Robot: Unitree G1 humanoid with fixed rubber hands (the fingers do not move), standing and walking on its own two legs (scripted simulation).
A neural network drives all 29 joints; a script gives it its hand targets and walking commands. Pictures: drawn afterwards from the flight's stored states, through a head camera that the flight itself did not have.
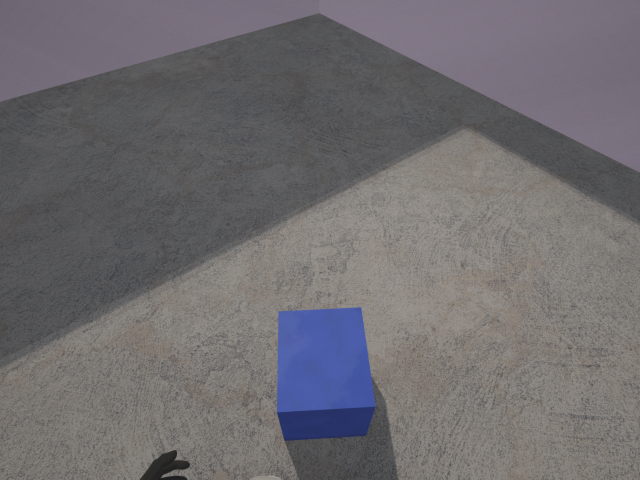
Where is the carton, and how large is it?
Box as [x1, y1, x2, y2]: [277, 307, 375, 440]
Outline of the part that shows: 360,307 278,312 277,414 284,440 365,435 375,405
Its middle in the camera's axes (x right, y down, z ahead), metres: +0.01 +0.40 +1.11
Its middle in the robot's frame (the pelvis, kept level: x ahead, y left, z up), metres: +0.49 +0.02 -0.63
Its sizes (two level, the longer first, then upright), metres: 0.274 0.237 0.260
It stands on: the floor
